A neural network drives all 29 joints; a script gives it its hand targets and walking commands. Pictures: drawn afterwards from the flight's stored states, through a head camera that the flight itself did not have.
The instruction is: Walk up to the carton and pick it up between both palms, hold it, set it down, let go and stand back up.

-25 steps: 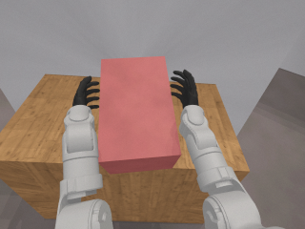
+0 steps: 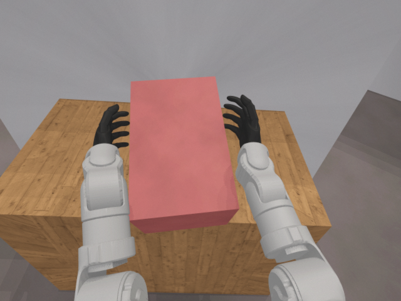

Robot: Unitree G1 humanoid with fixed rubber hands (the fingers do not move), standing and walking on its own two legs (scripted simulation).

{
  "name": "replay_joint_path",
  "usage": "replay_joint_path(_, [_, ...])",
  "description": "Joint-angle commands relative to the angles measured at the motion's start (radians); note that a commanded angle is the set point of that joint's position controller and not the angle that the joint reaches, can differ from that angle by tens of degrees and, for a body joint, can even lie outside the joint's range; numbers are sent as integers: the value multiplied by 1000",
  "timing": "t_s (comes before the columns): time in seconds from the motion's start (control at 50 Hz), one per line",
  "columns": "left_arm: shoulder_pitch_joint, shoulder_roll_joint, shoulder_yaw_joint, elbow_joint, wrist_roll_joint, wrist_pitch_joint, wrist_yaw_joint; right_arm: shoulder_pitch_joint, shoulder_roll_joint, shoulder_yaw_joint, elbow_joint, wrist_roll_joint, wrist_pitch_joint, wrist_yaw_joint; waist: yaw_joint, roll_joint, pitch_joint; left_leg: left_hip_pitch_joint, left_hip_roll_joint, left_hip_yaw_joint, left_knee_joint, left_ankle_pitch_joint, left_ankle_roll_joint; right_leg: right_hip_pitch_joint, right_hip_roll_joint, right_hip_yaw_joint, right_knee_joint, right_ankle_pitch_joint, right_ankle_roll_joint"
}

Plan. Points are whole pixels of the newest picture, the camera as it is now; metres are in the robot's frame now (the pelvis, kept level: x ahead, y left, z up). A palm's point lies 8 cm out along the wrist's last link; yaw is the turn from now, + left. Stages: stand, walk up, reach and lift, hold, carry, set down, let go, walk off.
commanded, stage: hold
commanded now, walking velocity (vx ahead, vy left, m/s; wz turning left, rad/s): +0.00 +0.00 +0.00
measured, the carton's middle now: (180, 155) +0.38 +0.00 +0.09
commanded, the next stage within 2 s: none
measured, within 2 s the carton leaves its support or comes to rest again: neither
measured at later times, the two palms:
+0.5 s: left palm (106, 146) +0.35 +0.14 +0.16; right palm (249, 134) +0.35 -0.13 +0.17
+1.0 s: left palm (104, 147) +0.35 +0.14 +0.16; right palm (247, 135) +0.35 -0.12 +0.17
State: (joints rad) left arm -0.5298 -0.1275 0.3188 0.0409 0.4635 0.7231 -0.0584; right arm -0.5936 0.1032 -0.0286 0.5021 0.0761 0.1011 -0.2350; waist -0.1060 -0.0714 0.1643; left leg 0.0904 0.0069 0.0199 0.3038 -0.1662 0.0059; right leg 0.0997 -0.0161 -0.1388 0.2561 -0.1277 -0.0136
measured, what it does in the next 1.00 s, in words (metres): stands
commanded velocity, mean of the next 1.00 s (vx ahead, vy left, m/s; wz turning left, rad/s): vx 0.00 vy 0.00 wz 0.00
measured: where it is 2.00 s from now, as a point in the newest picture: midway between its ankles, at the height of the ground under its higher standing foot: outside the picture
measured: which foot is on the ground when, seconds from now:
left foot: down 0.00-1.00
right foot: down 0.00-1.00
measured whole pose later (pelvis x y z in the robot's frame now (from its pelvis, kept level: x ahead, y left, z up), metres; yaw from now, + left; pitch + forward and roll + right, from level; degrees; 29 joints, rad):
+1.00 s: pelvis +0.00 +0.00 +0.00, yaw +0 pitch -13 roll +0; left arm -0.53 -0.12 0.33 0.03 0.47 0.73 -0.06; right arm -0.61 0.10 -0.01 0.51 0.08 0.10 -0.24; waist -0.10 -0.08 0.16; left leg 0.10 0.01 0.02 0.30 -0.16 0.00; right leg 0.11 -0.01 -0.14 0.25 -0.12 -0.02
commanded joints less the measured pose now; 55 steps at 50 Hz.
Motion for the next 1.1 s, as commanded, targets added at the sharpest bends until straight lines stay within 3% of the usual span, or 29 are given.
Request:
replay_joint_path(0.0, [-643,-394,-442,-135,-160,-93,-136,-569,380,311,-180,18,-33,134,-8,86,-375,40,-21,45,-24,250,-22,94,50,-23,-4,115,36])
replay_joint_path(0.1, [-632,-387,-433,-146,-160,-92,-135,-589,388,344,-212,29,-42,129,13,69,-429,40,-26,46,-11,271,-11,132,49,-17,7,176,41])
replay_joint_path(0.16, [-645,-375,-412,-137,-149,-91,-135,-573,394,334,-167,25,-33,134,21,73,-390,9,-26,54,-30,222,-4,121,43,-14,3,129,38])
replay_joint_path(0.34, [-685,-376,-396,-87,-149,-82,-145,-569,397,250,-101,-14,-21,138,-13,77,-327,-47,-30,62,-70,84,3,112,28,-7,-14,32,42])
replay_joint_path(0.38, [-692,-370,-382,-57,-147,-86,-146,-599,394,239,-105,-25,-24,143,-2,75,-326,-71,-30,65,-78,50,9,109,25,-9,-17,-4,41])
replay_joint_path(0.42, [-683,-373,-379,-50,-147,-89,-145,-617,400,248,-120,-25,-34,145,7,65,-335,-65,-31,65,-69,79,11,113,27,-9,-12,27,41])
replay_joint_path(0.48, [-681,-380,-415,-99,-163,-102,-138,-604,406,293,-145,3,-41,132,-5,75,-427,1,-37,54,-27,198,-5,146,34,-10,7,159,49])
replay_joint_path(0.6, [-698,-366,-391,-90,-156,-112,-148,-585,418,285,-117,-14,-31,132,-3,51,-370,-50,-38,57,-61,115,9,140,24,-8,-1,108,54])
replay_joint_path(0.72, [-656,-379,-415,-129,-154,-107,-141,-585,409,337,-165,27,-46,122,7,77,-422,9,-35,48,-19,258,-9,160,37,-13,14,214,49])
replay_joint_path(0.8, [-630,-372,-422,-144,-145,-96,-139,-556,396,347,-167,34,-39,120,7,84,-395,30,-33,46,-12,284,-16,145,39,-16,6,207,43])
replay_joint_path(0.86, [-618,-367,-405,-128,-140,-86,-146,-543,392,331,-160,29,-27,120,3,74,-361,5,-32,50,-31,229,-9,141,35,-12,-1,171,43])
replay_joint_path(0.98, [-655,-382,-439,-151,-155,-91,-147,-545,376,303,-161,16,-28,124,-25,102,-353,17,-27,48,-34,223,-24,117,37,-21,-2,138,40])
replay_joint_path(1.08, [-654,-385,-427,-131,-152,-93,-138,-546,374,271,-137,-10,-36,141,-17,86,-345,10,-16,50,-52,179,-18,96,41,-26,-8,67,33])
